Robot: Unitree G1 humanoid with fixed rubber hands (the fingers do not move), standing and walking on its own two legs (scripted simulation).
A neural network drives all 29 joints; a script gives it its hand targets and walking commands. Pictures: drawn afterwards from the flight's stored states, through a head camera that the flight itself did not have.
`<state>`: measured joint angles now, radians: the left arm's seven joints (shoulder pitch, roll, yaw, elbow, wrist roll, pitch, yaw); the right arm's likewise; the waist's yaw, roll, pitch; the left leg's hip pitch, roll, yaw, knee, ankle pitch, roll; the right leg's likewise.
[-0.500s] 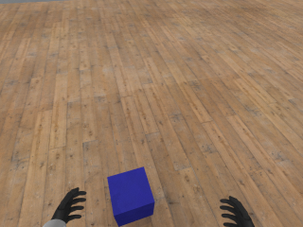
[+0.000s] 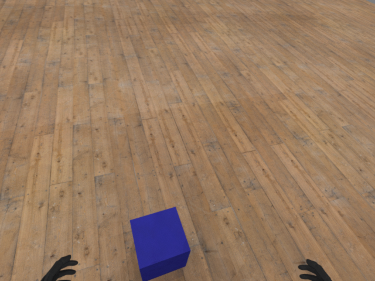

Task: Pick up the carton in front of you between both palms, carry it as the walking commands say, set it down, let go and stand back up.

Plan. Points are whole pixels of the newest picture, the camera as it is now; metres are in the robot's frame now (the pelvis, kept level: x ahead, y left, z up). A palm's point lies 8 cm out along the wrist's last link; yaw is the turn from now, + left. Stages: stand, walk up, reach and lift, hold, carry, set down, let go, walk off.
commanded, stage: stand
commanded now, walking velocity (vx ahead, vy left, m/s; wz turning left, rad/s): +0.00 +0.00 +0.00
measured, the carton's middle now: (159, 244) +0.40 +0.08 -0.64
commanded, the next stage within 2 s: none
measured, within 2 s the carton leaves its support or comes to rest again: neither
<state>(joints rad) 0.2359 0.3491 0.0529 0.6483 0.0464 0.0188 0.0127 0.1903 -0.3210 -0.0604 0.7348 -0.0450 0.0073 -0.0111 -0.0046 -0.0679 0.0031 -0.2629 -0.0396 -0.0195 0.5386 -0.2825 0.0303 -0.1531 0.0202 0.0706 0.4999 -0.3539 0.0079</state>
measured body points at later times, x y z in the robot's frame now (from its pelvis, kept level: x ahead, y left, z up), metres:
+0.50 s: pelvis +0.01 +0.01 +0.01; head +0.01 +0.03 +0.46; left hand +0.14 +0.30 -0.11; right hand +0.12 -0.30 -0.09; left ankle +0.00 +0.10 -0.73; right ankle -0.05 -0.13 -0.73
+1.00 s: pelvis -0.01 +0.00 +0.01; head -0.01 +0.02 +0.46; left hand +0.09 +0.31 -0.11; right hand +0.09 -0.31 -0.09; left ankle +0.00 +0.10 -0.73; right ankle -0.05 -0.13 -0.73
